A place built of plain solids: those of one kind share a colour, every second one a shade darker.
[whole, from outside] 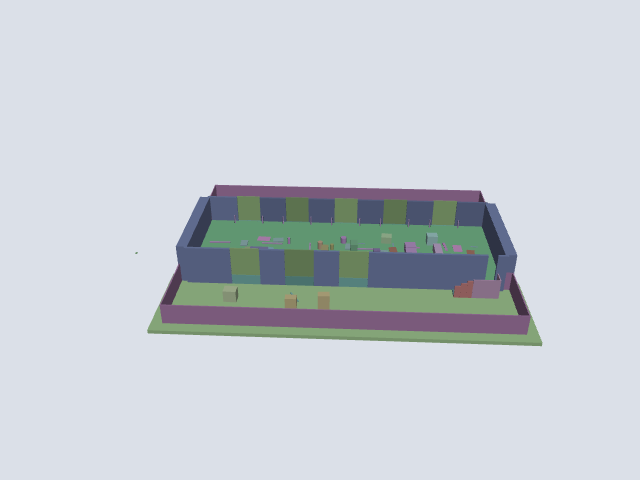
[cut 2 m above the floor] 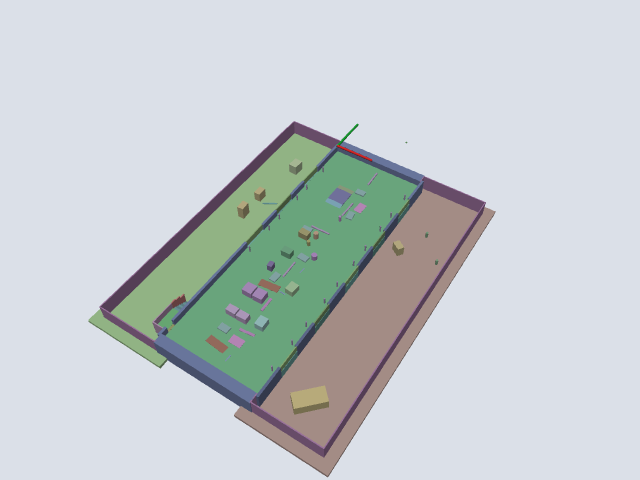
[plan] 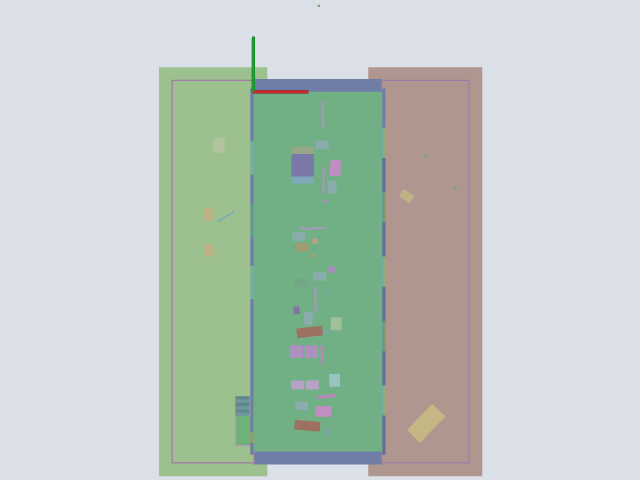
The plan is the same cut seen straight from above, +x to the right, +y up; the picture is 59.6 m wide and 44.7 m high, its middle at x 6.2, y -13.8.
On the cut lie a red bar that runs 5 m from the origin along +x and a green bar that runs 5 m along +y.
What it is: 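A cross-dock from its yard; 7 steps of 0.164 m up to the drivers' door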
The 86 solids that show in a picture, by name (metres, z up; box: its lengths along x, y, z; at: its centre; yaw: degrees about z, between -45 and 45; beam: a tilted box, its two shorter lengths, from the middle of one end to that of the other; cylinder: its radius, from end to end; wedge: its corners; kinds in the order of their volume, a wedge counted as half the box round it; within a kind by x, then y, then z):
{
 "floor_hall_floorboards_1": {"box": [12.0, 33.5, 1.55], "at": [6.0, -16.75, -0.78]},
 "wall_brick_1": {"box": [0.3, 1.1, 4.75], "at": [-0.15, -33.25, 0.82]},
 "wall_brick_2": {"box": [0.3, 12.38, 4.75], "at": [-0.15, -25.51, 0.82]},
 "wall_brick_3": {"box": [0.3, 2.7, 4.75], "at": [-0.15, -14.87, 0.82]},
 "wall_brick_4": {"box": [0.3, 2.7, 4.75], "at": [-0.15, -9.07, 0.82]},
 "wall_brick_5": {"box": [0.3, 4.92, 4.75], "at": [-0.15, -2.16, 0.82]},
 "wall_brick_6": {"box": [12.0, 1.2, 4.75], "at": [6.0, -34.1, 0.82]},
 "wall_brick_7": {"box": [12.0, 1.2, 4.75], "at": [6.0, 0.6, 0.82]},
 "wall_brick_8": {"box": [0.3, 3.65, 4.75], "at": [12.15, -31.98, 0.82]},
 "wall_brick_9": {"box": [0.3, 3.2, 4.75], "at": [12.15, -25.75, 0.82]},
 "wall_brick_10": {"box": [0.3, 3.2, 4.75], "at": [12.15, -19.75, 0.82]},
 "wall_brick_11": {"box": [0.3, 3.2, 4.75], "at": [12.15, -13.75, 0.82]},
 "wall_brick_12": {"box": [0.3, 3.2, 4.75], "at": [12.15, -7.75, 0.82]},
 "wall_brick_13": {"box": [0.3, 3.65, 4.75], "at": [12.15, -1.52, 0.82]},
 "yard_north_asphalt_1": {"box": [10.6, 38.1, 0.4], "at": [16.0, -16.75, -1.35]},
 "yard_south_asphalt_1": {"box": [10.1, 38.1, 0.4], "at": [-3.75, -16.75, -1.35]},
 "fence_metal_1": {"box": [0.12, 35.74, 2.6], "at": [-7.56, -16.75, -0.25]},
 "fence_metal_2": {"box": [7.74, 0.12, 2.6], "at": [-3.75, -34.56, -0.25]},
 "fence_metal_3": {"box": [7.74, 0.12, 2.6], "at": [-3.75, 1.06, -0.25]},
 "fence_metal_4": {"box": [0.12, 1.12, 2.6], "at": [0.06, -34.06, -0.25]},
 "fence_metal_5": {"box": [8.24, 0.12, 2.6], "at": [16.0, -34.56, -0.25]},
 "fence_metal_6": {"box": [8.24, 0.12, 2.6], "at": [16.0, 1.06, -0.25]},
 "fence_metal_7": {"box": [0.12, 35.74, 2.6], "at": [20.06, -16.75, -0.25]},
 "floor_sill_concrete_1": {"box": [0.3, 3.1, 1.55], "at": [-0.15, -17.77, -0.78]},
 "floor_sill_concrete_2": {"box": [0.3, 3.1, 1.55], "at": [-0.15, -11.97, -0.78]},
 "floor_sill_concrete_3": {"box": [0.3, 3.1, 1.55], "at": [-0.15, -6.17, -0.78]},
 "floor_sill_concrete_4": {"box": [0.3, 2.8, 1.55], "at": [12.15, -28.75, -0.78]},
 "floor_sill_concrete_5": {"box": [0.3, 2.8, 1.55], "at": [12.15, -22.75, -0.78]},
 "floor_sill_concrete_6": {"box": [0.3, 2.8, 1.55], "at": [12.15, -16.75, -0.78]},
 "floor_sill_concrete_7": {"box": [0.3, 2.8, 1.55], "at": [12.15, -10.75, -0.78]},
 "floor_sill_concrete_8": {"box": [0.3, 2.8, 1.55], "at": [12.15, -4.75, -0.78]},
 "shutter_metal_1": {"box": [0.12, 3.1, 3.3], "at": [-0.2, -17.77, 1.65]},
 "shutter_metal_2": {"box": [0.12, 3.1, 3.3], "at": [-0.2, -11.97, 1.65]},
 "shutter_metal_3": {"box": [0.12, 3.1, 3.3], "at": [-0.2, -6.17, 1.65]},
 "shutter_metal_4": {"box": [0.12, 2.8, 3.3], "at": [12.2, -28.75, 1.65]},
 "shutter_metal_5": {"box": [0.12, 2.8, 3.3], "at": [12.2, -22.75, 1.65]},
 "shutter_metal_6": {"box": [0.12, 2.8, 3.3], "at": [12.2, -16.75, 1.65]},
 "shutter_metal_7": {"box": [0.12, 2.8, 3.3], "at": [12.2, -10.75, 1.65]},
 "shutter_metal_8": {"box": [0.12, 2.8, 3.3], "at": [12.2, -4.75, 1.65]},
 "skip_1": {"box": [1.7, 3.4, 1.24], "at": [16.08, -30.87, -0.53], "yaw": -44.2},
 "floor_landing_concrete_1": {"box": [1.3, 2.7, 1.55], "at": [-0.95, -31.55, -0.78]},
 "stair_drivers_concrete_1": {"box": [1.25, 0.31, 1.04], "at": [-0.97, -30.05, -0.68]},
 "stair_drivers_concrete_2": {"box": [1.25, 0.62, 0.87], "at": [-0.97, -29.89, -0.76]},
 "stair_drivers_concrete_3": {"box": [1.25, 0.93, 0.71], "at": [-0.97, -29.73, -0.85]},
 "stair_drivers_concrete_4": {"box": [1.25, 1.24, 0.54], "at": [-0.97, -29.58, -0.93]},
 "stair_drivers_concrete_5": {"box": [1.25, 1.55, 0.38], "at": [-0.97, -29.43, -1.01]},
 "stair_drivers_concrete_6": {"box": [1.25, 1.86, 0.21], "at": [-0.97, -29.27, -1.09]},
 "pallets_1": {"box": [0.8, 1.2, 1.22], "at": [-4.19, -11.39, -0.54], "yaw": 0.4},
 "pallets_2": {"box": [0.8, 1.2, 1.68], "at": [-4.16, -14.76, -0.31], "yaw": 2.9},
 "pallets_3": {"box": [1.2, 0.8, 1.2], "at": [14.27, -9.71, -0.55], "yaw": -32.8},
 "load_drums_lane_1": {"box": [1.2, 1.2, 1.04], "at": [4.02, -24.2, 0.52], "yaw": 0.7},
 "load_drums_lane_2": {"box": [1.2, 1.2, 1.04], "at": [5.38, -24.2, 0.52], "yaw": 2.1},
 "bigbin_1": {"box": [1.07, 1.37, 1.31], "at": [-3.21, -4.97, -0.49], "yaw": -2.4},
 "load_sacks_lane_1": {"box": [1.22, 0.84, 0.94], "at": [4.12, -27.29, 0.47], "yaw": 0.2},
 "load_sacks_lane_2": {"box": [1.22, 0.84, 0.85], "at": [5.48, -27.29, 0.42], "yaw": 2.0},
 "load_bales_lane_1": {"box": [1.2, 0.8, 1.69], "at": [4.43, -17.77, 0.84], "yaw": 1.6},
 "ibc_hall_1": {"box": [1.0, 1.2, 1.16], "at": [7.56, -26.87, 0.58], "yaw": 2.1},
 "pallet_hall_1": {"box": [1.2, 0.8, 0.19], "at": [4.21, -13.48, 0.05], "yaw": 4.4},
 "pallet_hall_2": {"box": [1.2, 0.8, 0.19], "at": [4.51, -29.25, 0.05], "yaw": -1.1},
 "pallet_hall_3": {"box": [0.8, 1.2, 0.19], "at": [5.11, -21.11, 0.05], "yaw": -2.5},
 "pallet_hall_4": {"box": [1.2, 0.8, 0.19], "at": [6.17, -17.19, 0.05], "yaw": -2.7},
 "pallet_hall_5": {"box": [1.2, 0.8, 0.19], "at": [6.4, -4.96, 0.05], "yaw": 2.1},
 "pallet_hall_6": {"box": [0.8, 1.2, 0.19], "at": [7.32, -8.87, 0.05], "yaw": 6.8},
 "rail_landing_1": {"box": [0.12, 2.82, 2.25], "at": [-1.66, -31.61, -0.03]},
 "rail_landing_2": {"box": [1.3, 0.12, 2.25], "at": [-0.95, -32.96, -0.03]},
 "stillage_hall_1": {"box": [1.0, 1.2, 0.81], "at": [7.71, -21.6, 0.41], "yaw": -4.6},
 "load_cartons_lane_1": {"box": [1.2, 0.8, 0.88], "at": [4.54, -14.48, 0.44], "yaw": -0.7},
 "floor_scalea_metal_1": {"box": [2.1, 2.1, 0.15], "at": [4.58, -6.83, 0.03]},
 "bin_hall_1": {"box": [0.58, 0.74, 1.07], "at": [4.01, -20.35, 0.54], "yaw": 6.5},
 "rail_drivers_1": {"box": [0.12, 0.62, 2.09], "at": [-1.66, -29.89, -0.11]},
 "rail_drivers_2": {"box": [0.12, 0.62, 1.76], "at": [-1.66, -29.27, -0.27]},
 "rail_drivers_3": {"box": [0.12, 0.62, 1.43], "at": [-1.66, -28.65, -0.44]},
 "baulk_hall_1": {"box": [2.4, 0.2, 0.19], "at": [5.56, -12.72, 0.04], "yaw": 2.4},
 "baulk_hall_2": {"box": [0.2, 2.4, 0.16], "at": [5.78, -19.4, 0.03], "yaw": 0.9},
 "baulk_hall_3": {"box": [0.2, 2.4, 0.2], "at": [6.46, -2.08, 0.05], "yaw": 2.0},
 "baulk_hall_4": {"box": [0.2, 2.4, 0.17], "at": [6.53, -8.22, 0.03], "yaw": -1.0},
 "mat_hall_1": {"box": [2.4, 0.9, 0.07], "at": [5.03, -31.1, -0.02], "yaw": -4.9},
 "mat_hall_2": {"box": [2.4, 0.9, 0.07], "at": [5.23, -22.36, -0.02], "yaw": 6.6},
 "drum_hall_1": {"cylinder": 0.29, "from": [5.74, -13.9, 0.0], "to": [5.74, -13.9, 0.89]},
 "tyres_hall_1": {"cylinder": 0.33, "from": [7.26, -16.58, 0.0], "to": [7.26, -16.58, 0.67]},
 "plate_hall_1": {"box": [1.5, 1.0, 0.07], "at": [6.51, -29.76, -0.02], "yaw": 0.1},
 "plate_hall_2": {"box": [1.0, 1.5, 0.07], "at": [7.64, -7.12, -0.02], "yaw": -2.9},
 "cover_hall_1": {"box": [0.3, 1.8, 0.1], "at": [6.42, -24.51, 0.0], "yaw": 0.7},
 "cover_hall_2": {"box": [1.8, 0.3, 0.11], "at": [6.77, -28.37, 0.01], "yaw": 6.5},
 "ramp_scaleab_metal_1": {"wedge": [[3.53, -8.53, -0.05], [3.53, -8.53, 0.0], [3.53, -7.88, -0.05], [3.53, -7.88, 0.1], [5.63, -8.53, -0.05], [5.63, -8.53, 0.0], [5.63, -7.88, -0.05], [5.63, -7.88, 0.1]]},
 "ramp_scaleaa_metal_1": {"wedge": [[3.53, -5.78, -0.05], [3.53, -5.78, 0.1], [3.53, -5.13, -0.05], [3.53, -5.13, 0.0], [5.63, -5.78, -0.05], [5.63, -5.78, 0.1], [5.63, -5.13, -0.05], [5.63, -5.13, 0.0]]}
}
